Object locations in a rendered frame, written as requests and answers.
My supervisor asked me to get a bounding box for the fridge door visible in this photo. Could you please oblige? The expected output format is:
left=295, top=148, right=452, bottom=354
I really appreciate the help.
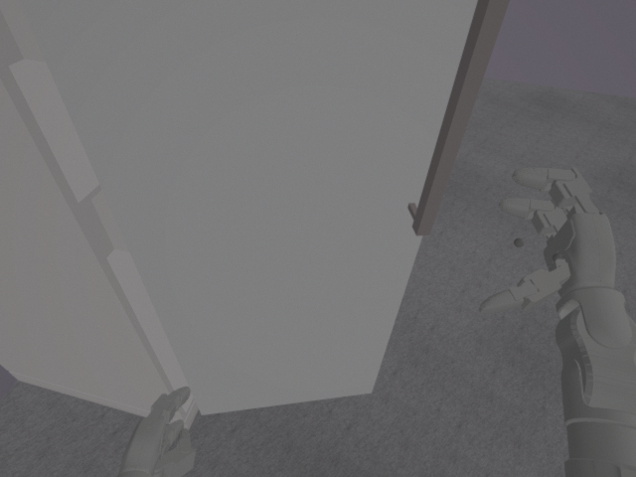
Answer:
left=19, top=0, right=478, bottom=415

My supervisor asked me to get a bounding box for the right robot hand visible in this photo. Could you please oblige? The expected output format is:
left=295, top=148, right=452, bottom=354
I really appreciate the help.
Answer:
left=479, top=167, right=616, bottom=314

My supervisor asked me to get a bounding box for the handle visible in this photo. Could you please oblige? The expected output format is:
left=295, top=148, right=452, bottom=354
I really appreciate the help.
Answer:
left=407, top=0, right=510, bottom=236

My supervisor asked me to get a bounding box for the robot right forearm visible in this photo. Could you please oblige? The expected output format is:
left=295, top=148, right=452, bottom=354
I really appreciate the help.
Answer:
left=556, top=286, right=636, bottom=477

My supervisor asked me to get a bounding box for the left robot hand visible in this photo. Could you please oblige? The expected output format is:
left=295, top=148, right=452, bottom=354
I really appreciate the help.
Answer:
left=118, top=387, right=196, bottom=477

